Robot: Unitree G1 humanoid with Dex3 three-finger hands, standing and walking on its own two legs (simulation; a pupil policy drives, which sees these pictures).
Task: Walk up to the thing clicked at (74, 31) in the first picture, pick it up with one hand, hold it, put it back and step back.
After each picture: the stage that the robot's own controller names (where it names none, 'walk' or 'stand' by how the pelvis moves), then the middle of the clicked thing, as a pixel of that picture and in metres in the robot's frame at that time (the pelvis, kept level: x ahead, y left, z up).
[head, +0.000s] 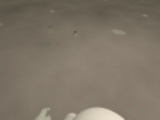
stand; (75, 33) +2.14 +0.42 -0.72
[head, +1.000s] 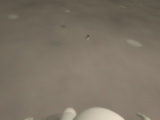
walk; (87, 37) +2.02 +0.13 -0.70
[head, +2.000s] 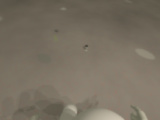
walk; (86, 47) +1.37 +0.06 -0.70
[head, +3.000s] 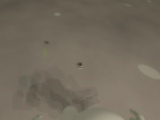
walk; (80, 66) +0.89 +0.10 -0.71
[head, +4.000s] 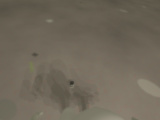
walk; (71, 84) +0.57 +0.16 -0.71
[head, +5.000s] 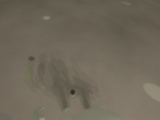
stand; (72, 93) +0.38 +0.13 -0.71
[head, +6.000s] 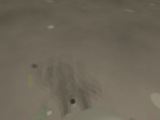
stand; (72, 102) +0.32 +0.16 -0.71
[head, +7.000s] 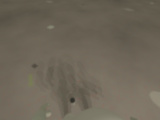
stand; (72, 101) +0.33 +0.18 -0.72
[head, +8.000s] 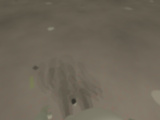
stand; (74, 102) +0.33 +0.18 -0.72
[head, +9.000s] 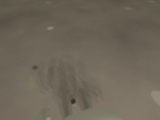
stand; (73, 102) +0.32 +0.18 -0.73
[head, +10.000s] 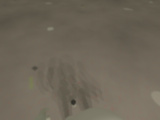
stand; (73, 103) +0.32 +0.17 -0.73
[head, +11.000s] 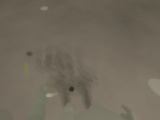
go down; (71, 89) +0.35 +0.16 -0.67
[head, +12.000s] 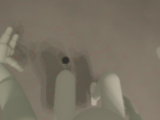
go down; (65, 61) +0.44 +0.16 -0.30
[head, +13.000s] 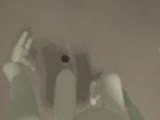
close in; (65, 60) +0.44 +0.15 -0.30
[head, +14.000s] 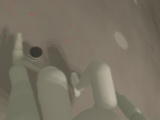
close in; (35, 54) +0.44 +0.19 -0.23
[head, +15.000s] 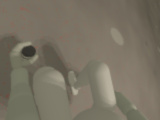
close; (28, 53) +0.43 +0.21 -0.23
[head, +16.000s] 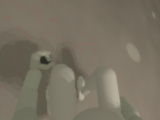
lift; (45, 61) +0.36 +0.22 -0.21
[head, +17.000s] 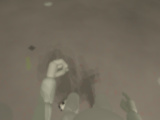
lift; (64, 105) +0.17 +0.23 -0.59
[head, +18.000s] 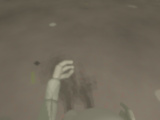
go down; out of the picture +0.10 +0.21 -0.71
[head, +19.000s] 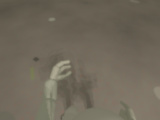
stand; (66, 117) +0.11 +0.21 -0.70
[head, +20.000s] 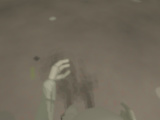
stand; (66, 117) +0.10 +0.21 -0.69
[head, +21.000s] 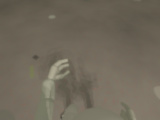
stand; (65, 116) +0.11 +0.21 -0.69
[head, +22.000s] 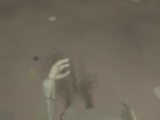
stand; (66, 116) +0.11 +0.21 -0.69
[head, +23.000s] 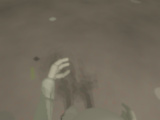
stand; (66, 117) +0.10 +0.21 -0.70
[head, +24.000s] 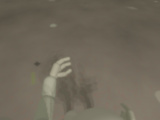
stand; out of the picture +0.10 +0.21 -0.71
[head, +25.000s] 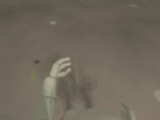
stand; out of the picture +0.10 +0.21 -0.71
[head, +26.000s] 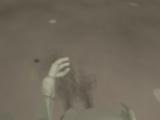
stand; (66, 119) +0.10 +0.21 -0.71
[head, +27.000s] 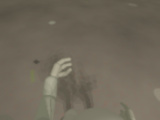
stand; out of the picture +0.10 +0.21 -0.71
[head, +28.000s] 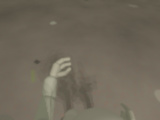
stand; out of the picture +0.10 +0.20 -0.71
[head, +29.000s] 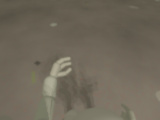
stand; out of the picture +0.10 +0.21 -0.70
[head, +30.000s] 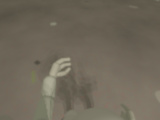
stand; out of the picture +0.10 +0.20 -0.71
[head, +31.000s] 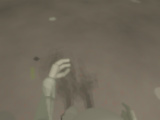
stand; (66, 117) +0.10 +0.21 -0.70
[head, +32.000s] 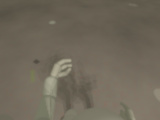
stand; (66, 119) +0.10 +0.21 -0.71
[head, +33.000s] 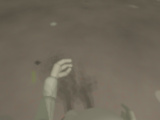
stand; out of the picture +0.10 +0.21 -0.71
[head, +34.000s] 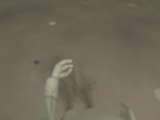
stand; out of the picture +0.10 +0.21 -0.70
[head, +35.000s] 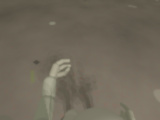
stand; out of the picture +0.10 +0.21 -0.71
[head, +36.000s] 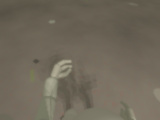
stand; (65, 119) +0.10 +0.21 -0.71
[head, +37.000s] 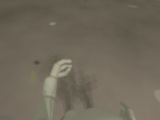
stand; out of the picture +0.10 +0.21 -0.71
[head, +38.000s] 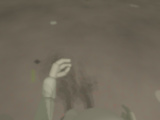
stand; out of the picture +0.10 +0.21 -0.70
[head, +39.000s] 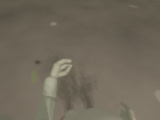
stand; out of the picture +0.11 +0.22 -0.71
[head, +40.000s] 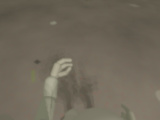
stand; out of the picture +0.10 +0.21 -0.70
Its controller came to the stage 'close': yes
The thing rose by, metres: 0.19
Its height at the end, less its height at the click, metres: -0.02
